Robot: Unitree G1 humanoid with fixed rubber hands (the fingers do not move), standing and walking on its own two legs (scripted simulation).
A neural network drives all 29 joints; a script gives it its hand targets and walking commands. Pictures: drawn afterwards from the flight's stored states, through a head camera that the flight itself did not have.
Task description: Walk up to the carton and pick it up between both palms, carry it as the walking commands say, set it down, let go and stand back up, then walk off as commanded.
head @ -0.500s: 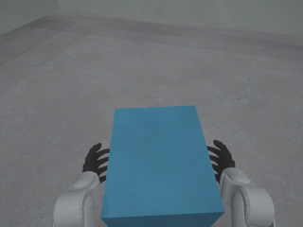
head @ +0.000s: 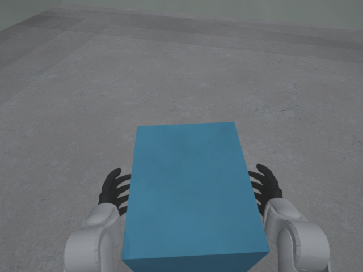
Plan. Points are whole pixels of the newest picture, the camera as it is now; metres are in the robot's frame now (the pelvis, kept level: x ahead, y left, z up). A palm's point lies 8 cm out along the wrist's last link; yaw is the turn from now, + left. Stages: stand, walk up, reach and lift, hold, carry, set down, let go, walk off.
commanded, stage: carry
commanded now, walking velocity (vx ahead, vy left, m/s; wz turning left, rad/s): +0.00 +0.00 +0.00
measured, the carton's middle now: (189, 202) +0.27 +0.01 +0.02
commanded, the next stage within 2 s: none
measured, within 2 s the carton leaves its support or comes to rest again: neither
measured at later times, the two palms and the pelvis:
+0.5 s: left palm (127, 183) +0.28 +0.14 +0.08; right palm (274, 177) +0.30 -0.17 +0.09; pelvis +0.05 -0.02 +0.00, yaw +0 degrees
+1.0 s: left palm (113, 182) +0.30 +0.17 +0.06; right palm (252, 175) +0.32 -0.13 +0.07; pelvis +0.07 +0.01 -0.01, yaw +1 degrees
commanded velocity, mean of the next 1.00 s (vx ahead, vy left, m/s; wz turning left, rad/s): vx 0.00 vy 0.10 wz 0.00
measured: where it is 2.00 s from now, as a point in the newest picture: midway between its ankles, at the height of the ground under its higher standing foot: outside the picture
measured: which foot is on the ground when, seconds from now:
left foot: down 0.00-1.00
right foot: down 0.00-1.00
